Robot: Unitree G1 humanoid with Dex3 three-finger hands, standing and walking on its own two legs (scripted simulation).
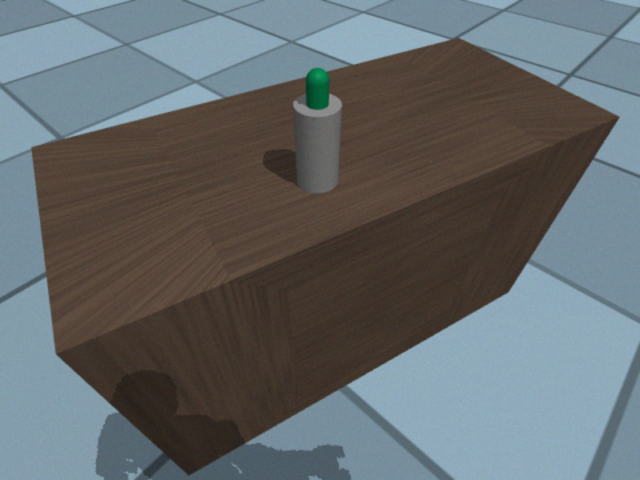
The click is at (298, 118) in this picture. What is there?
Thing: necked bottle
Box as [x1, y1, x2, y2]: [293, 68, 341, 192]
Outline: 314,68 310,70 306,76 306,93 297,97 293,102 297,182 300,187 310,192 324,192 334,187 337,183 341,102 337,97 328,93 328,76 326,72 320,68
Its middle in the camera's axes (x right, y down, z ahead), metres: +0.00 -0.20 +0.71
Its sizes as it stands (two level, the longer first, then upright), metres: 0.084 0.084 0.226
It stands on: a support 0.75 m high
